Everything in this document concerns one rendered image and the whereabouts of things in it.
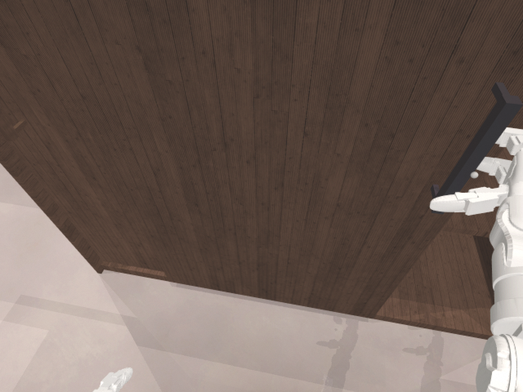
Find wardrobe door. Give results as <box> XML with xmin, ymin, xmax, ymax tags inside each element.
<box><xmin>0</xmin><ymin>0</ymin><xmax>163</xmax><ymax>271</ymax></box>
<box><xmin>21</xmin><ymin>0</ymin><xmax>523</xmax><ymax>319</ymax></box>

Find handle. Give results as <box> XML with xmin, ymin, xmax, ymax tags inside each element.
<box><xmin>0</xmin><ymin>110</ymin><xmax>19</xmax><ymax>141</ymax></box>
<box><xmin>431</xmin><ymin>82</ymin><xmax>523</xmax><ymax>215</ymax></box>

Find robot right forearm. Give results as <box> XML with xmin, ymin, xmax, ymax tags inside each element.
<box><xmin>489</xmin><ymin>195</ymin><xmax>523</xmax><ymax>339</ymax></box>

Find robot right hand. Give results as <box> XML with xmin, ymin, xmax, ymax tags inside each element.
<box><xmin>430</xmin><ymin>127</ymin><xmax>523</xmax><ymax>216</ymax></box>

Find robot right upper arm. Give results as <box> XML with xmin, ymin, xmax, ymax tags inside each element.
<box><xmin>476</xmin><ymin>334</ymin><xmax>523</xmax><ymax>392</ymax></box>

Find robot left hand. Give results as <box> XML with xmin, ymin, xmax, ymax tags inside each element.
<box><xmin>92</xmin><ymin>367</ymin><xmax>133</xmax><ymax>392</ymax></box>

